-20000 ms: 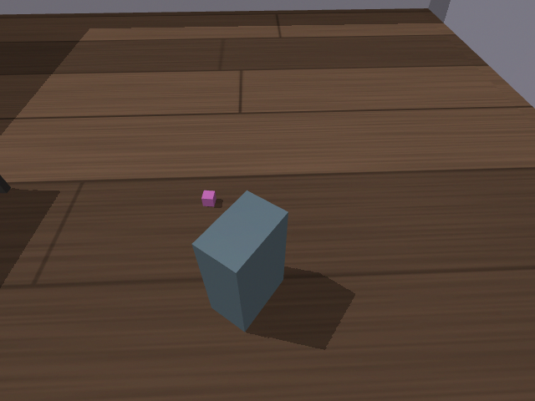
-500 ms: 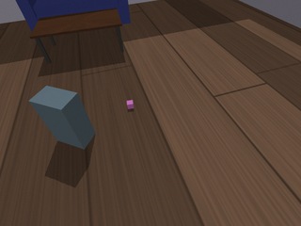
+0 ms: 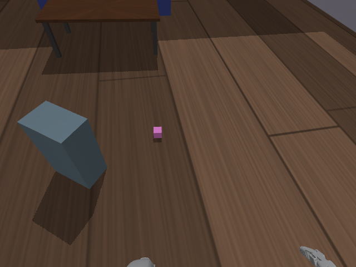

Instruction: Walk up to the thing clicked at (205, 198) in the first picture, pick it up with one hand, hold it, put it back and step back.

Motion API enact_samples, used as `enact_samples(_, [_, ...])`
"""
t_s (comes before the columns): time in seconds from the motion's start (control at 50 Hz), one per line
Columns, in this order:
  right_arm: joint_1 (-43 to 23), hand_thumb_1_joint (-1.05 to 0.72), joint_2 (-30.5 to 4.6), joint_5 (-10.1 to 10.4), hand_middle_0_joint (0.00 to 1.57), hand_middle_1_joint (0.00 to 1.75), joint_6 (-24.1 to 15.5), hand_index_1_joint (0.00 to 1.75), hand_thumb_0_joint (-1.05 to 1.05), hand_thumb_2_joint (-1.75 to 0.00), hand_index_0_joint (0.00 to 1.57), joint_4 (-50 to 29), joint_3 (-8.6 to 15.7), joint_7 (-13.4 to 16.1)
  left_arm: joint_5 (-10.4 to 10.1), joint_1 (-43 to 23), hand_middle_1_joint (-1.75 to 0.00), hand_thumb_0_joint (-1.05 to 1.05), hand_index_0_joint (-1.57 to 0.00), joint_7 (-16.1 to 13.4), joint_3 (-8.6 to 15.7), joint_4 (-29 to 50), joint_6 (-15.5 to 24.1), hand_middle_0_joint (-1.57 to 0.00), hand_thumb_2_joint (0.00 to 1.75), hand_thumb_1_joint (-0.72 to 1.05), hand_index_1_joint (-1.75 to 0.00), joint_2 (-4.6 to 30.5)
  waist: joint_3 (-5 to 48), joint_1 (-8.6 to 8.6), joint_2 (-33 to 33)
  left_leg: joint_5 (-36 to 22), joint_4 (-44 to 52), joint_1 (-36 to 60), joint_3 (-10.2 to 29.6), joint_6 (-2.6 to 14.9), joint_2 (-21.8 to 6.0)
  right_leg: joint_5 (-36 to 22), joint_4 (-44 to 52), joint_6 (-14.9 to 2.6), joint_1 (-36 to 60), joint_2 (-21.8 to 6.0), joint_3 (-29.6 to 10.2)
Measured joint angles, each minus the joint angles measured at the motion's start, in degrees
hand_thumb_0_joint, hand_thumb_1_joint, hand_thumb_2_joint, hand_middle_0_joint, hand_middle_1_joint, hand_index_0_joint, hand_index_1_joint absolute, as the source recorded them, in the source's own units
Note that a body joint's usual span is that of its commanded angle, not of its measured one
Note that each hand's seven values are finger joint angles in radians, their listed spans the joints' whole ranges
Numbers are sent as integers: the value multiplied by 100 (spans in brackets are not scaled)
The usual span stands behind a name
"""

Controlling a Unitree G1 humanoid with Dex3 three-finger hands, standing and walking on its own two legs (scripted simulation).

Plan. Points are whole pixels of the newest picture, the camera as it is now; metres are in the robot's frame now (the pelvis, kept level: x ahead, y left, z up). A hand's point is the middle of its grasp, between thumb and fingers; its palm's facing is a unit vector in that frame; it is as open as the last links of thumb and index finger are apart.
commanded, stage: walk up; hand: left
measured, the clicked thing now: (157, 132) +1.06 +0.19 -0.72
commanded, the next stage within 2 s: none
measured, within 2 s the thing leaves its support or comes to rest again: neither
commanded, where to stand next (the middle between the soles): +0.67 -0.04 m, yaw -2 degrees
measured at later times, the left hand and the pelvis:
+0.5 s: hand (108, 200) +0.29 +0.21 -0.09, palm faces -0.03 -0.90 -0.43, open 7.4 cm; pelvis +0.21 -0.07 +0.02, yaw -1 degrees
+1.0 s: hand (119, 156) +0.46 +0.23 -0.13, palm faces -0.08 -0.94 -0.34, open 7.4 cm; pelvis +0.41 -0.05 +0.02, yaw -1 degrees
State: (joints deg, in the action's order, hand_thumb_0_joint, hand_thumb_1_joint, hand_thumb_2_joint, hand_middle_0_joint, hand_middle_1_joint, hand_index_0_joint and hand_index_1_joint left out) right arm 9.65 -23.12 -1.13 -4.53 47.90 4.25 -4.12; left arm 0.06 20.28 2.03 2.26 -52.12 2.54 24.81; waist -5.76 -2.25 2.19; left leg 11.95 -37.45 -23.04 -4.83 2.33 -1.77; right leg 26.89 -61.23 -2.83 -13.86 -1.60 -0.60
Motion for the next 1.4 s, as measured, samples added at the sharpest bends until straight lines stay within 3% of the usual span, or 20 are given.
enact_samples(0.06, [147,-90,121,89,20,30,-22,30,0,-90,20,-45,-110,65,-32,-126,-30,1,-20,27,-11,26,49,-20,90,90,-29,34,25,67,145,44,421,493,-92,-47,22,-419,-352,28,-771,-73,-158])
enact_samples(0.2, [597,-90,33,27,21,30,-41,30,0,-90,21,7,-161,28,82,-355,-30,1,-20,259,66,118,52,-20,90,90,-29,49,122,255,71,308,1003,1311,-180,-85,-10,-1122,1471,241,-1481,-494,82])
enact_samples(0.32, [981,-90,-177,27,21,30,87,30,0,-90,21,144,-90,22,118,-455,-30,1,-20,320,182,76,138,-20,90,90,-29,116,299,384,-155,1087,555,1646,-139,-294,-174,-1709,2695,170,-1013,-383,296])
enact_samples(0.34, [1019,-90,-221,23,21,30,110,30,0,-90,21,182,-78,43,128,-487,-30,0,-20,287,218,75,189,-20,90,90,-29,105,298,369,-281,1310,171,1568,-62,-228,-303,-1758,2621,188,-949,-277,368])
enact_samples(0.4, [924,-90,-237,29,20,30,255,30,1,-90,20,369,-90,127,89,-553,-30,0,-20,167,204,193,304,-20,90,90,-29,11,216,270,-472,1519,-1705,849,421,-79,-170,-1327,2275,159,-835,-158,497])
enact_samples(0.46, [787,-90,-263,95,20,30,277,29,1,-90,20,448,-123,127,30,-504,-30,0,-20,103,107,267,317,-20,90,90,-29,-142,165,182,-611,1111,-2463,173,558,-39,-21,-1301,2664,128,-418,-99,567])
enact_samples(0.6, [580,-90,-126,5,20,30,261,29,0,-90,20,334,-116,-48,60,-198,-30,0,-20,72,53,323,304,-21,90,90,-30,-166,158,76,-557,427,-1104,-560,474,-196,-229,-1209,3424,71,367,17,690])
enact_samples(0.72, [423,-90,-61,-41,20,30,227,30,0,-90,20,299,-76,-132,65,27,-30,0,-21,84,54,312,251,-21,90,90,-30,-26,151,-14,-350,-94,212,-275,276,-134,-287,-617,3210,238,766,-14,762])
enact_samples(0.76, [403,-90,-77,-46,20,30,161,30,0,-90,20,252,-56,-120,68,115,-30,1,-21,73,40,290,206,-21,90,90,-30,22,193,-1,-258,-244,481,-10,180,-66,-172,-238,2831,303,781,-105,756])
enact_samples(0.78, [353,-90,-54,-67,20,30,112,30,0,-90,20,227,-39,-89,62,118,-30,1,-21,48,38,258,174,-21,90,90,-30,49,156,6,-124,-316,370,27,100,-69,-78,-64,2374,241,657,-241,682])
enact_samples(0.82, [306,-90,-32,-43,20,30,29,30,0,-90,20,98,-31,-22,29,42,-30,1,-20,-7,20,151,73,-21,90,90,-30,4,96,76,-65,-30,71,52,55,-69,-40,56,1053,120,140,-130,306])
enact_samples(0.86, [318,-90,38,45,20,30,-2,30,0,-90,20,15,-64,33,7,-38,-30,1,-20,-32,-34,82,23,-20,90,90,-29,11,69,139,3,88,159,264,23,-62,-28,-82,102,51,-383,26,43])
enact_samples(0.9, [377,-90,99,79,20,30,-12,30,0,-90,20,-25,-118,76,-16,-106,-30,1,-20,-19,-40,65,40,-20,90,90,-29,26,62,169,99,87,423,540,-33,-71,9,-349,-93,40,-787,-7,-42])
enact_samples(1.02, [596,-90,43,29,21,30,19,30,0,-90,21,-42,-167,74,42,-251,-30,1,-20,127,13,94,60,-20,90,90,-29,-14,56,256,61,243,866,1119,-142,-50,28,-850,1187,215,-1331,-358,114])
enact_samples(1.1, [766,-90,-81,18,21,30,97,30,0,-90,21,-18,-145,36,72,-318,-30,1,-20,177,57,64,107,-20,90,90,-29,-40,94,346,-126,585,733,1312,-143,-131,-40,-1294,2185,222,-1173,-378,232])
enact_samples(1.14, [863,-90,-132,28,21,30,173,30,0,-90,21,0,-136,22,90,-298,-30,1,-20,164,88,73,174,-20,90,90,-29,-5,152,360,-212,912,403,1312,-120,-187,-108,-1486,2631,197,-890,-284,322])
enact_samples(1.18, [898,-90,-190,33,21,30,252,30,0,-90,20,63,-122,53,118,-320,-30,0,-20,88,142,101,282,-20,90,90,-29,-28,137,332,-446,1357,-444,1094,79,-75,-268,-1569,2537,203,-777,-101,450])
enact_samples(1.22, [831,-90,-174,28,20,30,359,30,0,-90,20,181,-142,101,84,-331,-30,0,-20,29,128,177,343,-20,90,90,-29,-55,102,252,-513,1585,-1582,663,347,-37,-93,-1319,2366,164,-711,-76,478])
enact_samples(1.3, [683,-90,-188,56,20,30,400,29,1,-90,20,253,-160,97,18,-280,-30,0,-20,-45,40,298,367,-20,90,90,-29,-162,50,144,-653,1234,-2320,-105,499,-69,-6,-1299,2768,143,-292,-71,538])
enact_samples(1.4, [489,-90,-144,-14,20,30,421,29,0,-90,20,159,-106,-20,51,-77,-30,0,-20,-71,11,375,360,-21,90,90,-30,-119,9,66,-630,780,-1413,-523,513,-197,-229,-1220,3061,179,85,-85,541])
